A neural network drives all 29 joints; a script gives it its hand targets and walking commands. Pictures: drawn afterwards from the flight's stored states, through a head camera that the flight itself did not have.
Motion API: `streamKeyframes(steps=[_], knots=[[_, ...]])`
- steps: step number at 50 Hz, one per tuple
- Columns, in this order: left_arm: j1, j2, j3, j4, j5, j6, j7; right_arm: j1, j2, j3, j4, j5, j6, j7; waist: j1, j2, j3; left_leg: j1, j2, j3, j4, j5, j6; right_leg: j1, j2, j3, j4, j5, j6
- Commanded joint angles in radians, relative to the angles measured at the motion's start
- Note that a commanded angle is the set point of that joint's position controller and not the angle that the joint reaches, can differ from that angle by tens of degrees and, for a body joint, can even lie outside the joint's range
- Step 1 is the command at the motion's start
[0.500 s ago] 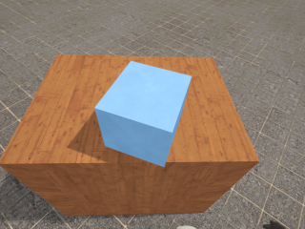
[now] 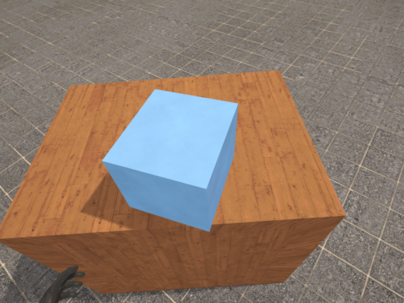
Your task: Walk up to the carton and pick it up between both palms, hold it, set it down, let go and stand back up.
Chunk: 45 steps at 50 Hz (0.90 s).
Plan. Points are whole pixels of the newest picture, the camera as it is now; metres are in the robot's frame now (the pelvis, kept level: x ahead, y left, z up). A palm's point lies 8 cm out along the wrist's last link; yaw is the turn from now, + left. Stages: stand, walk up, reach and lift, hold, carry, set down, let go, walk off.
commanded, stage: walk up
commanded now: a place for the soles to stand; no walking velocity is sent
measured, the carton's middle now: (181, 157) +0.44 +0.07 +0.03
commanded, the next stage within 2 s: reach and lift in 1.46 s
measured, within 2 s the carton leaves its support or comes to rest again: neither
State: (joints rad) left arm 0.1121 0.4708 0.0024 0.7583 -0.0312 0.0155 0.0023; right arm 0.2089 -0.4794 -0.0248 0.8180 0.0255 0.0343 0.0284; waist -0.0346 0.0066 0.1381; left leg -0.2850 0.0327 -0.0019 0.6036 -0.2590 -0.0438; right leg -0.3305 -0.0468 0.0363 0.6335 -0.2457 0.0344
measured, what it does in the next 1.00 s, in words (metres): stands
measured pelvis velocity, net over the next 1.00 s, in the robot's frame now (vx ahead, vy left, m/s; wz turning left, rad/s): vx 0.04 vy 0.01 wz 0.06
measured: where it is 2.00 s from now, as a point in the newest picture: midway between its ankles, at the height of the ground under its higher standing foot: outside the picture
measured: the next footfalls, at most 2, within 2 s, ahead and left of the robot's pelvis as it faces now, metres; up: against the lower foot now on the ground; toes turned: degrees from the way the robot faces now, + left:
none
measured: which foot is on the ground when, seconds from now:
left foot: down 0.00-1.00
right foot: down 0.00-1.00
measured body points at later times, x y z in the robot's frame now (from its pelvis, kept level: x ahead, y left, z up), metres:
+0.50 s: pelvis +0.02 +0.00 +0.02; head +0.04 +0.00 +0.47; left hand +0.10 +0.33 -0.10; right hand +0.13 -0.32 -0.09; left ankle +0.04 +0.15 -0.72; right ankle +0.06 -0.14 -0.72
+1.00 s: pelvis +0.04 +0.01 +0.02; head +0.06 +0.02 +0.47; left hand +0.13 +0.33 -0.10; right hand +0.16 -0.31 -0.09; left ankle +0.04 +0.15 -0.72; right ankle +0.06 -0.14 -0.72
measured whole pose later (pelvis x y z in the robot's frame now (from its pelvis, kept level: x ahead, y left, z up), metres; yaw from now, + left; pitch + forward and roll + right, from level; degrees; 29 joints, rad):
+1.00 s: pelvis +0.04 +0.01 +0.02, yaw +3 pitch -3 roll +0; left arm 0.11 0.40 0.03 1.02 -0.01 -0.01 0.01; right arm 0.09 -0.39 -0.03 1.07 0.01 0.01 0.02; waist 0.00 -0.01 0.08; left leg -0.13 0.03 -0.05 0.38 -0.20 -0.04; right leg -0.13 -0.07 -0.03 0.35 -0.18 0.05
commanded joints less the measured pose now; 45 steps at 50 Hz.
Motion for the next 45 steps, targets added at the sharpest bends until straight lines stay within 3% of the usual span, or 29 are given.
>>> streamKeyframes(steps=[1,6,9,15,16,17,19,22,30,45], knots=[[-0.037,0.214,0.071,-0.036,-0.003,-0.019,0.008,-0.024,-0.197,-0.058,-0.015,0.0,-0.024,-0.006,0.03,-0.06,-0.158,0.036,0.109,-0.136,-0.158,0.044,0.089,0.045,-0.095,0.088,-0.168,-0.037,-0.084],[-0.036,0.209,0.071,0.017,-0.003,-0.024,0.004,-0.068,-0.195,-0.053,0.037,-0.003,-0.031,-0.003,0.045,-0.005,-0.136,-0.006,0.104,-0.139,-0.223,-0.045,0.084,0.086,-0.085,0.084,-0.211,-0.108,-0.081],[-0.037,0.207,0.073,0.048,-0.003,-0.029,0.002,-0.086,-0.195,-0.054,0.062,-0.004,-0.036,-0.001,0.042,0.038,-0.134,0.003,0.107,-0.138,-0.243,-0.048,0.081,0.093,-0.082,0.075,-0.22,-0.077,-0.074],[-0.041,0.198,0.073,0.104,0.001,-0.034,-0.004,-0.118,-0.176,-0.052,0.104,0.0,-0.039,-0.003,0.035,0.034,-0.15,0.04,0.105,-0.122,-0.248,-0.001,0.082,0.115,-0.087,0.061,-0.257,-0.027,-0.067],[-0.019,0.188,0.075,0.099,0.019,-0.039,0.002,-0.102,-0.152,-0.057,0.095,-0.016,-0.037,0.004,0.03,0.043,-0.202,0.063,0.08,-0.106,-0.254,-0.11,0.089,0.138,-0.099,0.084,-0.313,-0.156,-0.067],[-0.032,0.194,0.078,0.104,0.023,-0.041,0.003,-0.11,-0.144,-0.057,0.1,-0.021,-0.033,0.007,0.027,0.018,-0.164,0.058,0.07,-0.1,-0.251,-0.136,0.082,0.101,-0.107,0.098,-0.347,-0.223,-0.069],[-0.042,0.195,0.081,0.113,0.025,-0.042,0.003,-0.11,-0.144,-0.058,0.106,-0.023,-0.029,0.009,0.021,-0.003,-0.145,0.08,0.066,-0.101,-0.247,-0.127,0.08,0.064,-0.116,0.107,-0.371,-0.26,-0.07],[-0.039,0.179,0.077,0.127,0.022,-0.05,0.004,-0.109,-0.143,-0.057,0.125,-0.02,-0.036,0.006,0.022,-0.027,-0.124,0.099,0.086,-0.12,-0.274,-0.036,0.086,0.075,-0.099,0.066,-0.358,-0.146,-0.06],[-0.008,0.155,0.072,0.17,0.014,-0.057,0.009,-0.126,-0.135,-0.051,0.166,-0.012,-0.046,-0.007,0.036,-0.023,-0.184,0.162,0.095,-0.098,-0.259,0.245,0.086,0.189,-0.101,0.009,-0.31,0.175,-0.047],[-0.02,0.138,0.075,0.207,0.017,-0.044,0.022,-0.148,-0.113,-0.05,0.199,-0.014,-0.037,-0.02,0.043,0.004,-0.166,0.144,0.086,-0.098,-0.282,0.261,0.082,0.246,-0.107,-0.017,-0.318,0.193,-0.046]])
